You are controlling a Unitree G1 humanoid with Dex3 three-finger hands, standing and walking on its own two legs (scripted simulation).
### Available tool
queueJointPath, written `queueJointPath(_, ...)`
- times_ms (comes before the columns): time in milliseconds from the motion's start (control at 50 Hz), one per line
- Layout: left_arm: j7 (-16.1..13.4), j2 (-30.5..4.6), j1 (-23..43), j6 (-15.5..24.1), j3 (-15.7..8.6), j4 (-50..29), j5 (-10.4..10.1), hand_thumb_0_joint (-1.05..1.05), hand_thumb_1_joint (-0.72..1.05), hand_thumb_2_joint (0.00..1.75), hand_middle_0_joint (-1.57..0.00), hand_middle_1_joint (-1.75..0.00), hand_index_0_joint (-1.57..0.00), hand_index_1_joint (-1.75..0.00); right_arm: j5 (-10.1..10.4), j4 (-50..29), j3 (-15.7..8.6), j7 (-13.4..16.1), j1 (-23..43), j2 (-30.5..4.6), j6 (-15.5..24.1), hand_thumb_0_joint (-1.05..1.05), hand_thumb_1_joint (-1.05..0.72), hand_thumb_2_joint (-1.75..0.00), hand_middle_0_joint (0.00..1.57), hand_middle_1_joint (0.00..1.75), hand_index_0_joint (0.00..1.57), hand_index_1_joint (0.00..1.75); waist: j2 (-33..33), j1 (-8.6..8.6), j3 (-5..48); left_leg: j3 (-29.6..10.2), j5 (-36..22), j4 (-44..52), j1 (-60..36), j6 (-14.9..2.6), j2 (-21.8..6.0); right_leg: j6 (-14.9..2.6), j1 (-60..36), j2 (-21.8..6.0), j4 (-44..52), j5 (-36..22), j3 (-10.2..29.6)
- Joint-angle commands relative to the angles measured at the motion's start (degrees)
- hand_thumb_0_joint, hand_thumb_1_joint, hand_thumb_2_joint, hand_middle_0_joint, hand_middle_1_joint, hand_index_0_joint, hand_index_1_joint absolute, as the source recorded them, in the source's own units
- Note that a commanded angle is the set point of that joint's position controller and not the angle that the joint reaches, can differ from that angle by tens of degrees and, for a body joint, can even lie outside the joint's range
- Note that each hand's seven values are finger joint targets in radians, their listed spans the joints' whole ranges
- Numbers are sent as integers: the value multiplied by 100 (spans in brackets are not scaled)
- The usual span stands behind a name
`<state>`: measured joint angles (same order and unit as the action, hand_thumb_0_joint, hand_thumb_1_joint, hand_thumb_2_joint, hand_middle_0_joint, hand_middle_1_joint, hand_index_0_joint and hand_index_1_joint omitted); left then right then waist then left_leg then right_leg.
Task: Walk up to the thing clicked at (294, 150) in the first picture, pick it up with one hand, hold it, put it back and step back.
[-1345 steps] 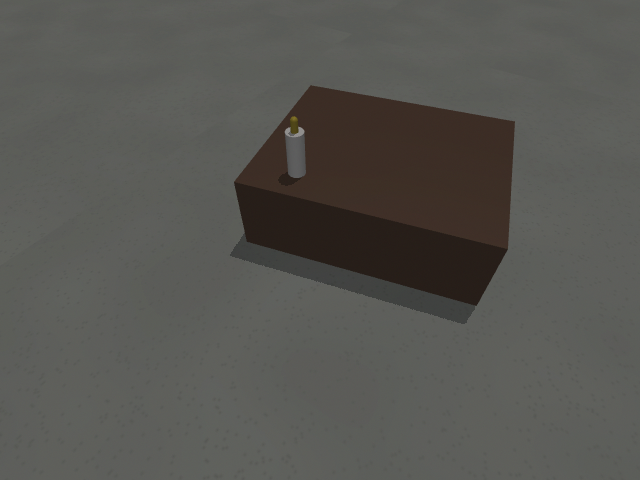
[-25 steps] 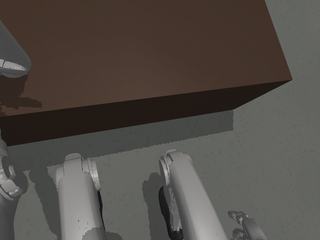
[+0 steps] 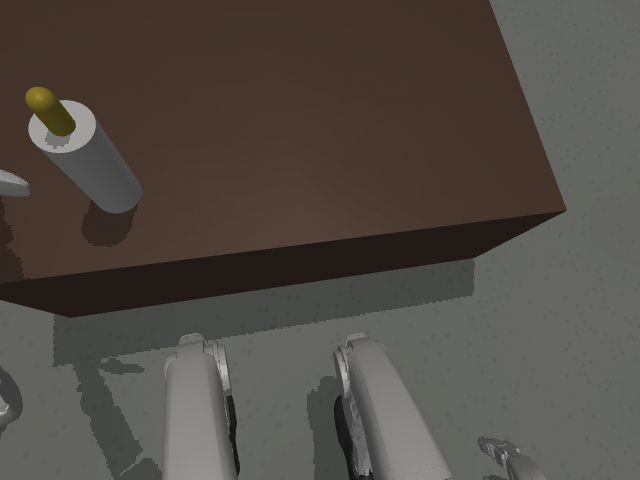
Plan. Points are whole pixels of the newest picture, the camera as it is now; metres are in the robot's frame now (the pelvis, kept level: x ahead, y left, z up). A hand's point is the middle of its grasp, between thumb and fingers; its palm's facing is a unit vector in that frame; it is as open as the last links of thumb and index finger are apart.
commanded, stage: home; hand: left
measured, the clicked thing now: (85, 153) +0.53 +0.28 -0.08
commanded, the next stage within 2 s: none
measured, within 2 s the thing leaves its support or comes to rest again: neither
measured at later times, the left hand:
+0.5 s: hand out of the picture +0.36 +0.34 +0.08, palm faces +0.30 -0.88 -0.37, open 17.3 cm
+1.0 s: hand out of the picture +0.19 +0.20 +0.14, palm faces +0.26 -0.93 -0.25, open 17.3 cm
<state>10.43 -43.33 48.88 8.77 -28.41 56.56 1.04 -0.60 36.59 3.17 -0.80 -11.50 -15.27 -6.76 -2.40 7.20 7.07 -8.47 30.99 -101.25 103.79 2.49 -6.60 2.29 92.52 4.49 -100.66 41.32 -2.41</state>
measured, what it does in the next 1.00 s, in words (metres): rises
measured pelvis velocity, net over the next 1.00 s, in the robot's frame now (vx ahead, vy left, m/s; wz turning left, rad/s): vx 0.06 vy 0.01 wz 0.14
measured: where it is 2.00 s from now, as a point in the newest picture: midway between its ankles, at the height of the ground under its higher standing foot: (292, 456)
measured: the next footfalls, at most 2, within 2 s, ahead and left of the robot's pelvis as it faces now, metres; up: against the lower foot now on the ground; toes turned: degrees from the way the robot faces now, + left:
none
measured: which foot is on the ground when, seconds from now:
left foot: down 0.00-1.00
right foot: down 0.00-1.00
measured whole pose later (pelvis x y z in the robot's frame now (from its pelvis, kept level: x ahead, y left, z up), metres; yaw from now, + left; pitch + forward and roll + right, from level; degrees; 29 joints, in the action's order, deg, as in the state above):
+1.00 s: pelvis +0.06 +0.01 +0.21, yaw +8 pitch +7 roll -2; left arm -8.2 -11.0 -25.4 -8.8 2.2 7.1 -2.0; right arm 1.5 28.7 1.7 7.9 -12.6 -11.2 -0.3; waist -1.8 -0.6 5.0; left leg -1.5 20.0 -50.6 37.8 1.7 -3.4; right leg 2.0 28.5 -0.9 -49.6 28.2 -0.2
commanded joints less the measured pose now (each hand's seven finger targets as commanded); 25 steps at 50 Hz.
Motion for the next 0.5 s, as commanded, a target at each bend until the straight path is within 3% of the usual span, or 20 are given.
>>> queueJointPath(0, -547, -2765, 1929, 56, -632, -1881, 294, 0, -46, 4, -8, -6, -9, -4, 125, -400, -475, 84, -990, -1203, -81, 0, -90, -90, 20, 30, 20, 30, -1127, -222, 4293, 245, -1061, 1730, -4557, -433, 148, -308, -1995, -17, 2240, -1666, -54)
queueJointPath(20, -667, -2916, 1950, 40, -704, -2078, 343, 0, -44, 12, -6, -7, -6, -7, 129, -410, -448, 110, -963, -1156, -96, 0, -90, -90, 20, 30, 20, 30, -1260, -273, 4416, 261, -1264, 1847, -4874, -432, 146, -296, -2150, -18, 2325, -1840, -49)
queueJointPath(40, -767, -2782, 1826, 8, -625, -1927, 384, 0, -47, 10, -6, -7, -6, -7, 126, -402, -445, 135, -951, -1118, -96, 0, -90, -90, 20, 30, 20, 30, -1302, -200, 4293, 297, -1374, 1936, -5096, -443, 146, -278, -2195, -20, 2460, -1945, -26)
queueJointPath(60, -905, -2946, 1859, 14, -782, -2078, 392, 0, -45, 11, -6, -7, -6, -7, 129, -424, -430, 158, -938, -1091, -99, 0, -90, -90, 20, 30, 20, 30, -1384, -227, 4380, 330, -1545, 2069, -5255, -445, 170, -275, -2460, -26, 2581, -2109, -22)
queueJointPath(100, -1111, -2503, 1327, -20, -650, -1597, 423, 0, -45, 11, -6, -7, -6, -7, 104, -356, -441, 191, -918, -1029, -70, 0, -90, -90, 20, 30, 20, 30, -1330, -166, 3982, 395, -1652, 2291, -5412, -447, 182, -266, -2611, -38, 2854, -2216, 11)
queueJointPath(120, -1200, -2186, 1005, -59, -534, -1205, 443, 0, -46, 11, -6, -7, -6, -7, 76, -344, -486, 203, -922, -1056, -36, 0, -90, -90, 20, 30, 20, 30, -1254, -121, 3712, 444, -1766, 2395, -5451, -453, 197, -260, -2714, -52, 3029, -2325, 33)
queueJointPath(140, -1235, -1607, 674, -105, -232, -862, 423, 0, -48, 10, -6, -6, -6, -6, 65, -281, -510, 197, -903, -1034, 6, 0, -90, -90, 20, 30, 20, 30, -1211, -59, 3267, 426, -1707, 2557, -5596, -428, 174, -281, -2531, -54, 3149, -2210, -11)
queueJointPath(160, -1237, -893, 415, -169, 240, -382, 414, 0, -50, 9, -6, -6, -6, -6, 39, -27, -506, 184, -1009, -987, 36, 0, -90, -90, 20, 30, 20, 30, -1221, 37, 2621, 383, -1536, 2774, -5645, -384, 151, -324, -2255, -58, 3244, -1989, -89)
queueJointPath(180, -1225, -439, 31, -257, 538, 39, 418, 0, -50, 8, -6, -6, -6, -6, 21, 292, -541, 159, -1152, -981, 51, 0, -90, -90, 20, 30, 20, 30, -1125, 71, 2107, 360, -1510, 2911, -5653, -382, 130, -345, -2120, -71, 3380, -1897, -130)
queueJointPath(200, -1282, -645, 39, -277, 418, -349, 390, 0, -52, 7, -6, -6, -5, -6, 45, 171, -588, 169, -1121, -1055, 65, 0, -90, -90, 20, 30, 20, 30, -1100, -40, 2099, 311, -1437, 3124, -5781, -343, 114, -379, -2289, -88, 3494, -1811, -149)
queueJointPath(220, -1345, -1149, -78, -298, 100, -665, 404, 0, -52, 7, -5, -6, -5, -6, 73, 54, -644, 174, -1108, -1138, 60, 0, -90, -90, 20, 30, 20, 30, -1161, -236, 2346, 306, -1649, 3257, -6049, -315, 113, -380, -2601, -116, 3595, -1949, -136)
queueJointPath(240, -1343, -964, -490, -359, 258, -582, 387, 0, -52, 7, -5, -6, -5, -6, 102, -62, -643, 162, -1087, -1132, 46, 0, -90, -90, 20, 30, 20, 30, -1178, -281, 2475, 341, -1905, 3418, -6313, -283, 119, -382, -2908, -117, 3724, -2142, -164)
queueJointPath(260, -1328, -637, -351, -368, 523, -1098, 303, 0, -54, 6, -5, -5, -5, -6, 151, -494, -609, 158, -859, -1084, 81, 0, -90, -90, 20, 30, 20, 30, -1040, -255, 2765, 377, -2112, 3538, -6537, -264, 133, -377, -3247, -113, 3869, -2380, -175)
queueJointPath(280, -1324, -144, -575, -435, 867, -983, 265, 0, -51, 8, -5, -6, -5, -6, 169, -481, -604, 164, -836, -1050, 112, 0, -89, -90, 20, 30, 20, 30, -1085, -134, 2631, 325, -2087, 3704, -6725, -218, 98, -389, -3256, -113, 3917, -2381, -211)
queueJointPath(320, -1340, 404, -997, -534, 1160, -1034, 165, 0, -55, 6, -5, -5, -5, -5, 203, -369, -637, 191, -921, -1004, 187, 0, -89, -90, 20, 30, 20, 30, -753, -33, 2382, 337, -2475, 3825, -6883, -229, 88, -350, -3525, -100, 4147, -2701, -231)
queueJointPath(360, -1458, 91, -1240, -582, 1008, -1727, 135, 0, -53, 7, -5, -6, -5, -6, 241, -410, -654, 240, -948, -985, 234, 0, -90, -90, 20, 30, 20, 30, -831, -242, 2767, 373, -2946, 4034, -7353, -208, 126, -341, -4008, -119, 4331, -3019, -231)
queueJointPath(400, -1539, 173, -1643, -627, 1056, -2314, 97, 0, -52, 7, -5, -6, -5, -6, 237, -502, -673, 288, -961, -950, 246, 0, -90, -90, 20, 30, 20, 30, -876, -325, 2921, 429, -3235, 4255, -7704, -189, 162, -325, -4452, -119, 4524, -3267, -238)
queueJointPath(420, -1624, 136, -1905, -653, 992, -2562, 58, 0, -50, 9, -6, -6, -5, -6, 262, -592, -666, 327, -913, -939, 266, 0, -90, -90, 20, 30, 20, 30, -884, -408, 2742, 486, -3101, 4396, -7728, -195, 196, -315, -4655, -144, 4665, -3236, -204)
queueJointPath(440, -1688, 491, -2734, -732, 1108, -2309, 31, 0, -51, 8, -5, -6, -5, -6, 282, -678, -654, 383, -828, -894, 286, 0, -90, -90, 20, 30, 20, 30, -694, -425, 2446, 528, -2934, 4562, -7698, -199, 208, -312, -4802, -145, 4783, -3185, -191)
queueJointPath(480, -1795, 670, -2864, -775, 1208, -2787, -6, 0, -51, 8, -5, -6, -5, -6, 269, -715, -608, 489, -733, -798, 316, 0, -90, -90, 20, 30, 20, 30, -815, -430, 2074, 574, -2593, 4877, -7614, -193, 241, -342, -5071, -168, 4995, -3038, -136)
